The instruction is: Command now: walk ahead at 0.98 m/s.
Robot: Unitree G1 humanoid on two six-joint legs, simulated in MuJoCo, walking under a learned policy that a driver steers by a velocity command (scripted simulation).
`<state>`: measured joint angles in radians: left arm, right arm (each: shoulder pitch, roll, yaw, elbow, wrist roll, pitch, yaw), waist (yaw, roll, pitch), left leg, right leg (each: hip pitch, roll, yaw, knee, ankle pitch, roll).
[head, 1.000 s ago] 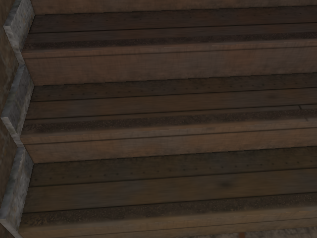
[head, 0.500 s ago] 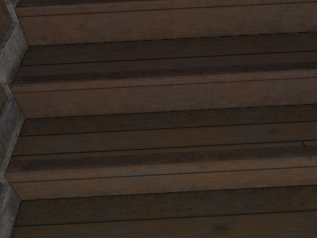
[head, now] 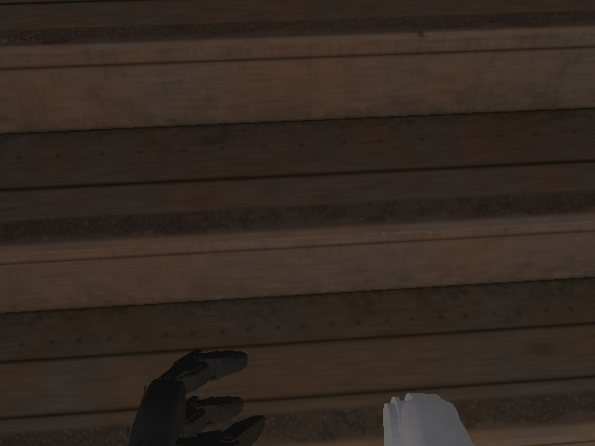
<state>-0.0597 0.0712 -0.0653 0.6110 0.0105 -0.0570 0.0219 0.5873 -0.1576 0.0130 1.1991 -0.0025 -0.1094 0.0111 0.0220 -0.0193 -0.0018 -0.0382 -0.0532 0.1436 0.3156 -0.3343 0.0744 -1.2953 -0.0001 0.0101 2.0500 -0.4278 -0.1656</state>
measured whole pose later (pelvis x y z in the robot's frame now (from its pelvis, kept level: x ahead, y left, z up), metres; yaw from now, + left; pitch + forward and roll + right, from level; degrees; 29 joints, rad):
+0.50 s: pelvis +0.38 +0.01 +0.23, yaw +1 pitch +5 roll +3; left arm 0.54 0.17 0.02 1.07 -0.03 -0.13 0.00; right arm -0.05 -0.06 0.10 0.58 -0.01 -0.07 0.00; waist 0.01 -0.03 -0.07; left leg -0.83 -0.08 0.14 1.20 -0.51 0.13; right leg -0.10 -0.04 -0.08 0.49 0.13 -0.15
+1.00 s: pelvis +0.78 +0.04 +0.48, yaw +23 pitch +3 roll -4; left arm 0.27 0.22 0.07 0.87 0.04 -0.12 0.01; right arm 0.15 -0.22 -0.09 0.65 -0.04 -0.08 0.01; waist -0.04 0.08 -0.11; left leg -0.91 -0.06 -0.10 2.13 -0.14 0.19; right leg -0.39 -0.05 -0.22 0.84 -0.50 0.00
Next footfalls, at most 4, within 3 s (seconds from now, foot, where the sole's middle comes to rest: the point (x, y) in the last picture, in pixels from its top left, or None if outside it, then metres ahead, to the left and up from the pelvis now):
0.10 right None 0.24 -0.08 -0.60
0.48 left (279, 363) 0.51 0.07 -0.43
0.84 right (364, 158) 0.84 -0.07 -0.25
1.20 left None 1.07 0.28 -0.08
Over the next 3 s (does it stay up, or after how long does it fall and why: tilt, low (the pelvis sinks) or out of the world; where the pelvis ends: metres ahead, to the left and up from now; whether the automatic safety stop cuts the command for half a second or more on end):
stays up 1.56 0.24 0.94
